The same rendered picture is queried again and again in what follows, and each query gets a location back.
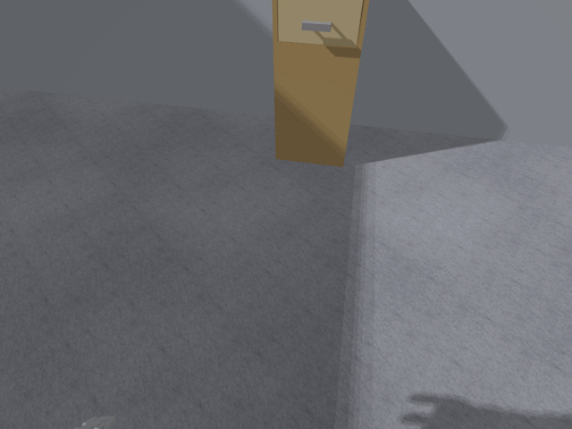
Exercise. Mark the cabinet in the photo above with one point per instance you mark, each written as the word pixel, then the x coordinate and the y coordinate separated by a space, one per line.
pixel 314 89

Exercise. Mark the drawer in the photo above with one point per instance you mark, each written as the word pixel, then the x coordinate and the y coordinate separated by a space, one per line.
pixel 344 15

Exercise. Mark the handle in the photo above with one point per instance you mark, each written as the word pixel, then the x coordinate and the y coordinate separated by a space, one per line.
pixel 316 26

